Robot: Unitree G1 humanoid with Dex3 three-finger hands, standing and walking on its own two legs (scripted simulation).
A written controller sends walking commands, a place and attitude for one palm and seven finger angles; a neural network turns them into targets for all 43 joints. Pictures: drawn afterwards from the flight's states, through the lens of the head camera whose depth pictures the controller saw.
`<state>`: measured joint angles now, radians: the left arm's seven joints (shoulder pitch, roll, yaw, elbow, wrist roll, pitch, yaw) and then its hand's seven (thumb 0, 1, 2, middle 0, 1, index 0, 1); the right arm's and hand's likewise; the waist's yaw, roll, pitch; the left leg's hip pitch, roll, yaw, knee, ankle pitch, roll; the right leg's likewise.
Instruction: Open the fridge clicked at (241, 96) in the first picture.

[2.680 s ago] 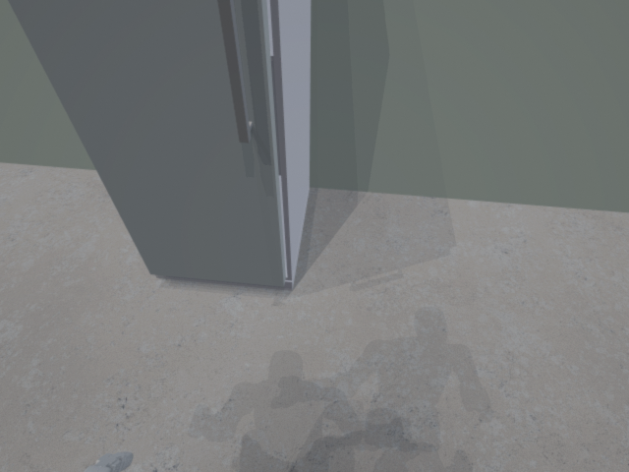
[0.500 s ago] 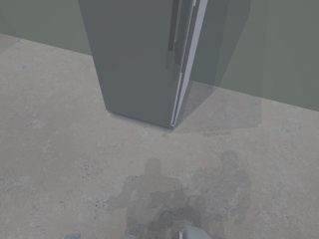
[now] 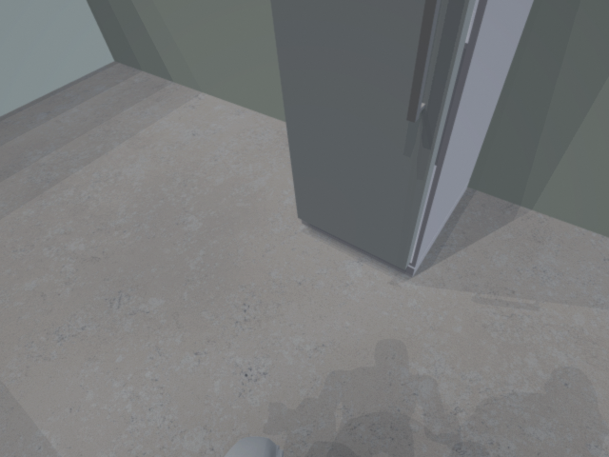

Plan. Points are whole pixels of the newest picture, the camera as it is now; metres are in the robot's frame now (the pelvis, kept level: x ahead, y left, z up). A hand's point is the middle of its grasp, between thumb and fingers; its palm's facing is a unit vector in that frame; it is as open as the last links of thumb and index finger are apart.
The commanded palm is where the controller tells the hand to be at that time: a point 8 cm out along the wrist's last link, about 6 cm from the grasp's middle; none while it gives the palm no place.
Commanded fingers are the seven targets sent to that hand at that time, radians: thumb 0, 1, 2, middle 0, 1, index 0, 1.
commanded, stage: walk to a spot facing it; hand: right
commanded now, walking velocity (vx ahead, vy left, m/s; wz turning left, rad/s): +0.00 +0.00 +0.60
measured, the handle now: (436, 2) +0.85 -0.23 +0.21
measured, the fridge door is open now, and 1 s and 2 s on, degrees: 0 0 0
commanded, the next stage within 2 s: none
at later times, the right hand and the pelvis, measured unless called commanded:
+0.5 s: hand out of the picture +0.14 -0.11 -0.16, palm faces -0.32 +0.92 -0.24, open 7.4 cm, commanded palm none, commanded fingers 0.00 -0.90 -0.90 0.20 0.30 0.20 0.30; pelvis -0.03 +0.04 -0.01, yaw +19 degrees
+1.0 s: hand (382, 406) +0.24 -0.10 -0.18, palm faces -0.55 +0.82 -0.14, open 7.4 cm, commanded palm none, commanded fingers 0.00 -0.90 -0.90 0.20 0.30 0.20 0.30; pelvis +0.08 +0.03 +0.00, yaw +37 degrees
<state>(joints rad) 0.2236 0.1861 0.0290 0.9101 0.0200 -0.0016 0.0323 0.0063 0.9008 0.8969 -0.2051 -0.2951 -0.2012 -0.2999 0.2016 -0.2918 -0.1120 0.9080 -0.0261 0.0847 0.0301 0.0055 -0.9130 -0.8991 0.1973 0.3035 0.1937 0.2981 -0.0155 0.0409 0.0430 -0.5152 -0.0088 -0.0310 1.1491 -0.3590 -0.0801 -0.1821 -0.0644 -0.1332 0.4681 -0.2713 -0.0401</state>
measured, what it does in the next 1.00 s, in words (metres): steps on the spot, turning left: left foot, then right foot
